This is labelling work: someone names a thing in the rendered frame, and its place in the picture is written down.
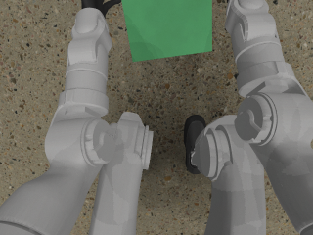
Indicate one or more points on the carton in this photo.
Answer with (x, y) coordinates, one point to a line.
(167, 28)

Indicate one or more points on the right robot shin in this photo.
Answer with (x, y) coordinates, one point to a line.
(195, 155)

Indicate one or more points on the left robot upper arm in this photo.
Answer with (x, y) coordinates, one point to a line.
(51, 203)

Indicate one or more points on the left robot shin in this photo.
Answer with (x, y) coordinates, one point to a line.
(126, 116)

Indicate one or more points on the right robot upper arm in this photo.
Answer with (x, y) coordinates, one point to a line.
(279, 129)

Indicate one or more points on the robot shin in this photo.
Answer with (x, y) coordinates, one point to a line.
(126, 116)
(195, 155)

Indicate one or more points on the robot left forearm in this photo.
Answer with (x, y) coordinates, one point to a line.
(85, 92)

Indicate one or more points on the robot right forearm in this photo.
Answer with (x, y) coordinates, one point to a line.
(258, 51)

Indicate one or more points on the left robot hand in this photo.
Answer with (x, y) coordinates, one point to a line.
(98, 4)

